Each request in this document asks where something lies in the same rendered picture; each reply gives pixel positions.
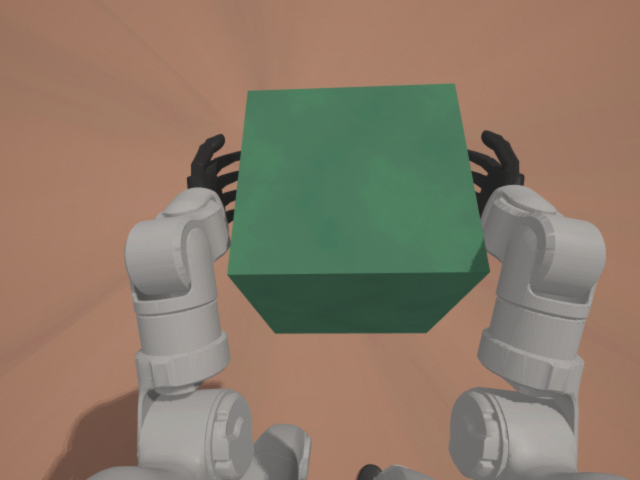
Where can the robot left upper arm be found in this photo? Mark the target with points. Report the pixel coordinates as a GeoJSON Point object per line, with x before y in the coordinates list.
{"type": "Point", "coordinates": [200, 435]}

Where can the carton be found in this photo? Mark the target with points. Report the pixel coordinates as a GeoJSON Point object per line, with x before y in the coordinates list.
{"type": "Point", "coordinates": [355, 209]}

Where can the right robot hand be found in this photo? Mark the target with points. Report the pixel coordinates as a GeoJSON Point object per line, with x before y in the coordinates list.
{"type": "Point", "coordinates": [506, 173]}

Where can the left robot hand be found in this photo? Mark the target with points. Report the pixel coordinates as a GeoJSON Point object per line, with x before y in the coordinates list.
{"type": "Point", "coordinates": [204, 172]}

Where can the robot left thigh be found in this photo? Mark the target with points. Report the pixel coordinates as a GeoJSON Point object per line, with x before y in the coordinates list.
{"type": "Point", "coordinates": [282, 452]}

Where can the left robot forearm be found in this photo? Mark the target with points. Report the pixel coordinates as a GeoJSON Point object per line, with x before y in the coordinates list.
{"type": "Point", "coordinates": [169, 261]}

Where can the robot right shin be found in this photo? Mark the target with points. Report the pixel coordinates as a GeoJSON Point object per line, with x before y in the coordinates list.
{"type": "Point", "coordinates": [391, 467]}

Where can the robot right upper arm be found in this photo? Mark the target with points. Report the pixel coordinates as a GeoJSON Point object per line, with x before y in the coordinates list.
{"type": "Point", "coordinates": [500, 434]}

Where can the right robot forearm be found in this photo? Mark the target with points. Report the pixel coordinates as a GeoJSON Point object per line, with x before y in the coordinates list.
{"type": "Point", "coordinates": [550, 268]}

